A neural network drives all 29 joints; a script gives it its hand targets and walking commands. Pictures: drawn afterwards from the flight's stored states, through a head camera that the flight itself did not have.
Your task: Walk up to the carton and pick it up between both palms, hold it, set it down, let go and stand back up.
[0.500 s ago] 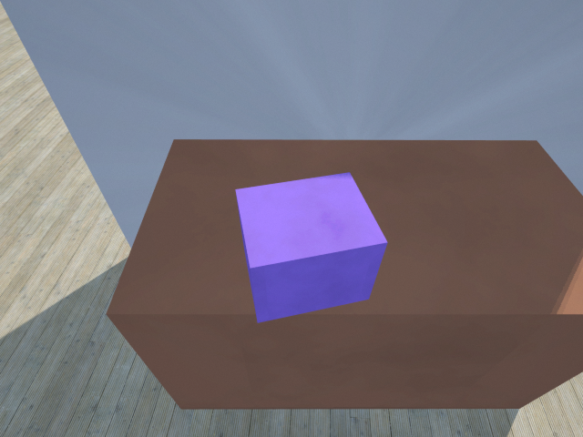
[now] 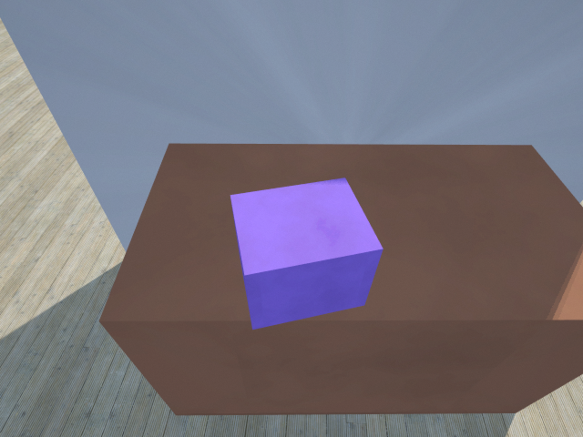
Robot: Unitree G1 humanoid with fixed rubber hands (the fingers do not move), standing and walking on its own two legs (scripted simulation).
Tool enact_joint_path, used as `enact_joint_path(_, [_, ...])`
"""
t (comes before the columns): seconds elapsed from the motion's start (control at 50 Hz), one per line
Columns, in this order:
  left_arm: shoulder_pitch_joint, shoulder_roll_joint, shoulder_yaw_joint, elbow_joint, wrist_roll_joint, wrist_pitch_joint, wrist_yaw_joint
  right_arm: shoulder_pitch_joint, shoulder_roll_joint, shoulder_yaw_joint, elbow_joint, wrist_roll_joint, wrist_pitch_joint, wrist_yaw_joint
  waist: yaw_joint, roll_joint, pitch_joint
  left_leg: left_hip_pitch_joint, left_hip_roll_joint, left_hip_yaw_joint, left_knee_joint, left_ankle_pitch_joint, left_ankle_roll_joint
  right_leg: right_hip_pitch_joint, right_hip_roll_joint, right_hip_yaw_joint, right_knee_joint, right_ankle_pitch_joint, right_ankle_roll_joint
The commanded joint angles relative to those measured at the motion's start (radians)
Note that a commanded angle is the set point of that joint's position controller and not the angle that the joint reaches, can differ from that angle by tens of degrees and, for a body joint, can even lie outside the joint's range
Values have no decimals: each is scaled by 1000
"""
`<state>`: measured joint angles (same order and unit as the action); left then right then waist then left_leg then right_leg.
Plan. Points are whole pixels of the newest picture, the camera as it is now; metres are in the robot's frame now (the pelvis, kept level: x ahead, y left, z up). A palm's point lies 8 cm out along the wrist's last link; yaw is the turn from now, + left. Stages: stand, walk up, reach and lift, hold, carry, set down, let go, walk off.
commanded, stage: stand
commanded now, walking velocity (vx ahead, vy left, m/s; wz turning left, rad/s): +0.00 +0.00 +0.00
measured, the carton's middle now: (299, 252) +0.45 -0.01 -0.05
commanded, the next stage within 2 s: none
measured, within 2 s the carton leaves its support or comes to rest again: neither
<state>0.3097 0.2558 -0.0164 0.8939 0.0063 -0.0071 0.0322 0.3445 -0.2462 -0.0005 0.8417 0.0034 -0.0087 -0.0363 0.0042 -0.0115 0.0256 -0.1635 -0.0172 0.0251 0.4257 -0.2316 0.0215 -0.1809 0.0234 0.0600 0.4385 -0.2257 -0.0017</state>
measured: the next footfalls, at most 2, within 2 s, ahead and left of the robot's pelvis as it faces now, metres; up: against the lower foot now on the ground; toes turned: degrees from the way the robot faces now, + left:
none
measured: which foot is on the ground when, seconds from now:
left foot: down 0.00-1.00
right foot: down 0.00-1.00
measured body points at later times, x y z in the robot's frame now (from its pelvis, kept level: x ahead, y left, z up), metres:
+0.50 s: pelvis +0.00 +0.00 +0.00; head +0.00 +0.01 +0.45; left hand +0.02 +0.26 -0.14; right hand +0.03 -0.26 -0.14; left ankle +0.00 +0.11 -0.74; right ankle +0.01 -0.12 -0.74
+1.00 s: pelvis +0.01 +0.01 +0.00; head +0.01 +0.01 +0.45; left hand +0.03 +0.26 -0.15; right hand +0.04 -0.25 -0.14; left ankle +0.00 +0.11 -0.74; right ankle +0.01 -0.12 -0.74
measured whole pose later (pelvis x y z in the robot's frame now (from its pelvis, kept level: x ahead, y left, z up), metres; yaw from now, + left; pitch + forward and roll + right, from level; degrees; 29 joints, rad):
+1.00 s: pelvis +0.01 +0.01 +0.00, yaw +0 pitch -2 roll +0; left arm 0.32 0.24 -0.02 0.96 0.01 -0.01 0.04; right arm 0.33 -0.22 0.00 0.93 0.00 -0.01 -0.04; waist 0.00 -0.01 0.02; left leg -0.15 -0.03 0.02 0.40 -0.23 0.03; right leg -0.17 0.01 0.07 0.42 -0.23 0.01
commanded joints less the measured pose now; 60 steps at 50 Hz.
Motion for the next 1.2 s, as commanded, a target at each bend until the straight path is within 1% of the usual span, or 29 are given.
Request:
enact_joint_path(0.0, [41,115,26,-30,1,-9,5,44,-122,-30,-29,1,-10,-4,0,5,33,-9,112,-123,-81,63,1,-44,-99,96,-83,90,-6])
enact_joint_path(0.12, [41,108,27,-19,1,-8,6,47,-120,-30,-15,1,-10,-5,-2,1,39,-15,113,-127,-90,48,3,-47,-97,92,-85,76,-6])
enact_joint_path(0.16, [46,105,28,-16,1,-8,6,43,-118,-29,-7,2,-10,-6,3,11,38,-15,112,-127,-94,44,3,-41,-98,94,-88,71,-7])
enact_joint_path(0.18, [47,107,27,-14,0,-8,7,44,-119,-31,-7,1,-10,-6,3,0,43,-16,113,-127,-93,42,2,-47,-96,95,-88,70,-6])
enact_joint_path(0.2, [47,106,28,-11,1,-8,6,44,-117,-31,-5,1,-10,-6,0,0,48,-16,112,-126,-92,34,2,-54,-97,96,-90,63,-6])
enact_joint_path(0.24, [51,103,27,-6,1,-8,6,42,-115,-31,0,0,-9,-6,2,13,50,-19,111,-125,-96,25,4,-55,-97,98,-92,59,-5])
enact_joint_path(0.32, [51,103,26,-2,0,-7,7,47,-110,-28,9,2,-8,-6,0,11,58,-27,110,-129,-103,13,1,-61,-94,96,-93,50,-5])
enact_joint_path(0.34, [59,101,25,2,1,-7,7,46,-112,-30,10,1,-8,-6,0,21,51,-26,110,-127,-101,5,0,-59,-96,98,-96,45,-4])
enact_joint_path(0.36, [60,101,25,7,1,-8,8,43,-111,-28,12,1,-8,-6,0,8,53,-22,109,-127,-101,12,0,-63,-95,97,-94,51,-4])
enact_joint_path(0.4, [60,104,26,5,1,-9,9,39,-111,-30,16,1,-8,-6,4,11,48,-15,111,-126,-101,18,2,-64,-95,99,-93,57,-4])
enact_joint_path(0.42, [58,106,25,7,2,-9,9,42,-109,-30,18,0,-9,-6,-1,12,42,-15,112,-127,-100,25,2,-55,-96,98,-90,62,-3])
enact_joint_path(0.46, [60,100,24,12,0,-9,10,46,-108,-30,20,0,-9,-6,1,1,43,-17,114,-130,-100,28,2,-55,-96,95,-89,63,-1])
enact_joint_path(0.52, [64,97,23,16,0,-8,10,45,-106,-28,27,0,-8,-7,2,2,39,-19,113,-126,-101,16,1,-53,-97,94,-89,57,-3])
enact_joint_path(0.56, [63,96,24,18,1,-9,11,44,-105,-29,30,0,-9,-7,-1,9,25,-9,113,-126,-98,30,1,-45,-98,95,-86,69,-1])
enact_joint_path(0.58, [63,96,22,19,1,-9,12,45,-105,-30,31,0,-9,-7,-3,2,28,-13,113,-125,-97,35,1,-46,-99,94,-86,74,-1])
enact_joint_path(0.6, [64,91,22,20,1,-9,12,41,-104,-30,32,1,-9,-8,-1,11,29,-14,113,-126,-98,37,1,-45,-100,95,-86,77,0])
enact_joint_path(0.66, [68,89,21,26,-1,-9,12,43,-99,-29,39,2,-9,-8,1,2,40,-13,116,-125,-98,55,2,-49,-99,93,-88,89,-1])
enact_joint_path(0.7, [69,92,21,29,0,-9,13,44,-100,-29,40,0,-9,-8,-1,11,39,-7,116,-124,-96,71,3,-45,-100,93,-85,96,-2])
enact_joint_path(0.78, [69,91,21,32,0,-10,14,37,-98,-27,44,1,-9,-8,1,0,36,-1,116,-123,-94,85,4,-43,-100,93,-83,105,-1])
enact_joint_path(0.82, [65,89,20,33,1,-10,15,40,-91,-25,51,1,-9,-9,1,10,42,0,116,-120,-92,103,5,-41,-103,93,-83,117,-1])
enact_joint_path(0.84, [69,91,22,34,1,-10,15,45,-92,-26,51,0,-10,-9,-3,10,27,11,116,-120,-94,105,4,-39,-103,90,-81,115,-1])
enact_joint_path(0.88, [72,83,20,39,-1,-10,15,38,-96,-27,52,1,-9,-9,1,5,31,7,117,-119,-95,96,3,-39,-101,87,-84,110,1])
enact_joint_path(0.94, [66,82,19,40,0,-10,17,37,-89,-26,57,1,-10,-10,0,8,30,12,120,-122,-93,135,4,-25,-104,88,-79,134,2])
enact_joint_path(0.96, [64,83,19,41,0,-9,17,37,-86,-24,58,2,-10,-10,1,15,44,2,118,-120,-95,129,4,-32,-104,89,-79,129,3])
enact_joint_path(1.0, [69,79,17,46,-3,-9,17,37,-87,-25,60,2,-9,-10,0,7,47,4,116,-120,-96,121,3,-36,-103,90,-85,125,1])
enact_joint_path(1.06, [63,81,20,49,-1,-9,18,38,-87,-26,64,3,-9,-10,-3,13,38,9,116,-121,-97,116,2,-33,-103,86,-86,123,0])
enact_joint_path(1.1, [65,81,20,50,0,-9,18,34,-90,-27,66,2,-10,-10,1,12,31,14,115,-118,-101,107,1,-35,-101,84,-86,113,2])
enact_joint_path(1.12, [69,81,20,58,-4,-8,19,39,-89,-24,72,-1,-9,-9,-4,18,36,18,114,-112,-97,102,0,-40,-102,82,-85,119,2])
enact_joint_path(1.18, [68,78,20,62,-4,-8,19,42,-85,-23,77,-1,-8,-9,-5,12,34,11,115,-114,-99,96,0,-33,-102,80,-83,119,2])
